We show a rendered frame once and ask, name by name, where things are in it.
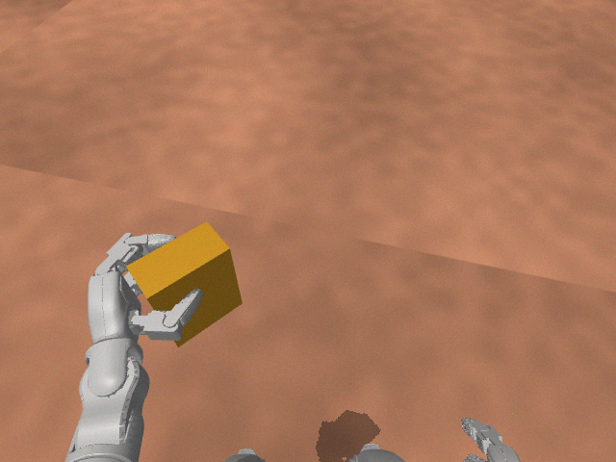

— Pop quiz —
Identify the carton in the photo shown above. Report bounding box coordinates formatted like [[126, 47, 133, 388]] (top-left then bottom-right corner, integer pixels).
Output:
[[126, 221, 243, 347]]

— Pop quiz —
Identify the right robot hand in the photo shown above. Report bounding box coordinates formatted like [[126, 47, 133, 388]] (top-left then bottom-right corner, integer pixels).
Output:
[[461, 418, 521, 462]]

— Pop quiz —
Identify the left robot hand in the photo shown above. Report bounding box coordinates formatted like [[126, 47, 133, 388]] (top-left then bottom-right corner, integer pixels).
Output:
[[88, 233, 203, 345]]

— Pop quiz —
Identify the left robot arm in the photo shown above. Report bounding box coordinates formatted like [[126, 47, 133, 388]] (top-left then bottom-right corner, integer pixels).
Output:
[[65, 337, 149, 462]]

